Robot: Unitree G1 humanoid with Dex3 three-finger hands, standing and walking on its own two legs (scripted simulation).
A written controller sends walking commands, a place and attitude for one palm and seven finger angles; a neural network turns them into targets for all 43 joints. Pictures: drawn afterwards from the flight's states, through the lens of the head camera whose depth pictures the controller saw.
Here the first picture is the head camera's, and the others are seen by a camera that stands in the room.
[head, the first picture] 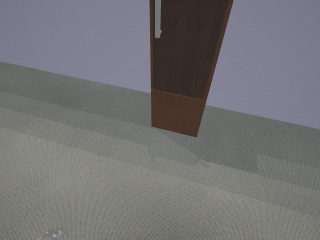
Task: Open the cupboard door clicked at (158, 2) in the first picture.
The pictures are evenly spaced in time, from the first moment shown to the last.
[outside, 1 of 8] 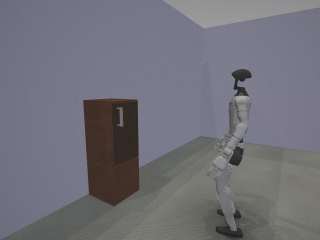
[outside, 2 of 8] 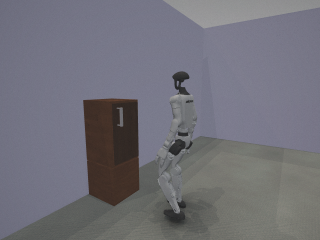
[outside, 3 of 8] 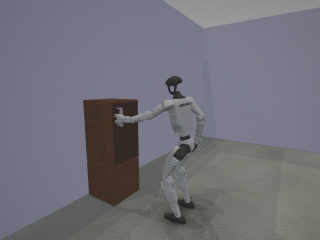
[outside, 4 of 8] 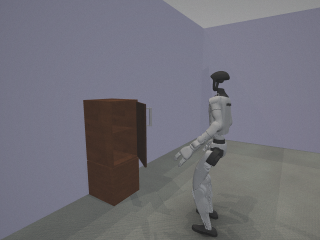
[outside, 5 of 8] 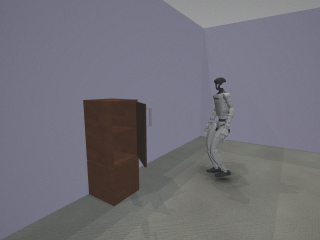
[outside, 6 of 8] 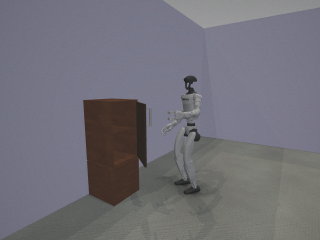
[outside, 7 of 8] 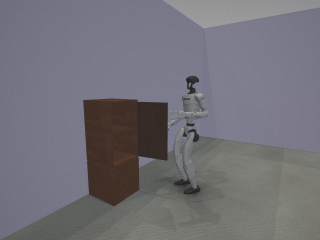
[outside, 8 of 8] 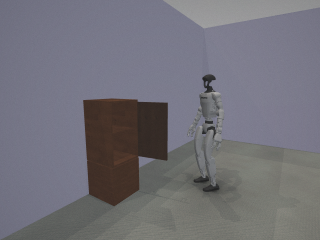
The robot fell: no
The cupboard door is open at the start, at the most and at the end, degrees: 0 101 100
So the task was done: yes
